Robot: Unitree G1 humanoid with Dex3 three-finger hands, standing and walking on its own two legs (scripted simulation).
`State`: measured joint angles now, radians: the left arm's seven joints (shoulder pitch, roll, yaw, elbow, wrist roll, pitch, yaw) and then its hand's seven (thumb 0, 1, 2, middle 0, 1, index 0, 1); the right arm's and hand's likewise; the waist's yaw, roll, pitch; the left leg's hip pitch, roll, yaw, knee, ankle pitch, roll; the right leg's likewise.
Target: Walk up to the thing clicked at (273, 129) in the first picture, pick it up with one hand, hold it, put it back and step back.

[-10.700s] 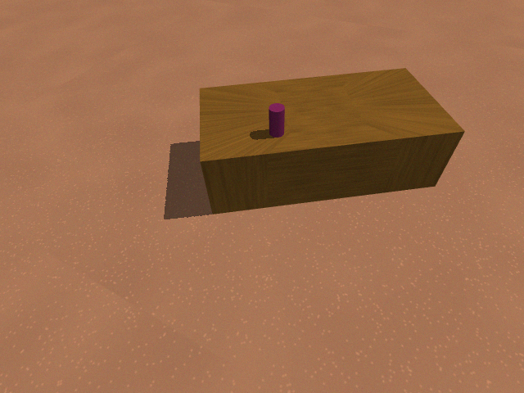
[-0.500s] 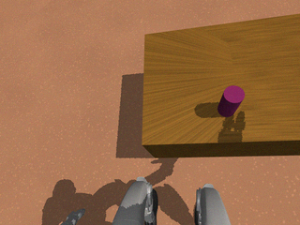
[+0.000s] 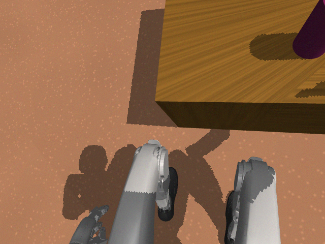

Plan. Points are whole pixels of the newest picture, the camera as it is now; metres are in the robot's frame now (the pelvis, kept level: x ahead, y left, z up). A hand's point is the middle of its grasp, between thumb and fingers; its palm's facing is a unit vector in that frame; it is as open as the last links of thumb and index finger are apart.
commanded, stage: close in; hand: right
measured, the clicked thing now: out of the picture +0.57 -0.24 -0.01
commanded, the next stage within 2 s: rest palm in 0.64 s
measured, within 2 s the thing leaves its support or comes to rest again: leaves its support in 1.90 s
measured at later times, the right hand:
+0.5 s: hand out of the picture +0.56 -0.27 +0.00, palm faces +0.20 +0.98 -0.02, open 17.4 cm
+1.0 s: hand out of the picture +0.56 -0.25 +0.00, palm faces +0.21 +0.98 -0.02, open 17.0 cm
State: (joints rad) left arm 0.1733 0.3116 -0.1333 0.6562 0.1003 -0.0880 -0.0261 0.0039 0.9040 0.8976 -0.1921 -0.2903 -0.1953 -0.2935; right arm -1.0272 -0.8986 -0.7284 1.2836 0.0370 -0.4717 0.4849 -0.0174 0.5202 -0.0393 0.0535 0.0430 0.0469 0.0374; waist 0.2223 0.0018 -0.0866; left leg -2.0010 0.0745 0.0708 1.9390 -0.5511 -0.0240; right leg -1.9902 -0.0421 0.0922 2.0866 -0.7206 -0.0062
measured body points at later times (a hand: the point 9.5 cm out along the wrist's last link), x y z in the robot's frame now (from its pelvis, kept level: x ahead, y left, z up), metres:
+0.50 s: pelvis -0.01 +0.00 -0.04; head +0.21 -0.05 +0.35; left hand +0.01 +0.27 -0.14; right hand +0.54 -0.32 +0.01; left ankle +0.12 +0.14 -0.41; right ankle +0.06 -0.12 -0.41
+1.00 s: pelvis +0.00 +0.00 -0.03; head +0.23 -0.05 +0.36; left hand +0.06 +0.29 -0.13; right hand +0.54 -0.30 +0.00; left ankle +0.12 +0.14 -0.41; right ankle +0.06 -0.12 -0.41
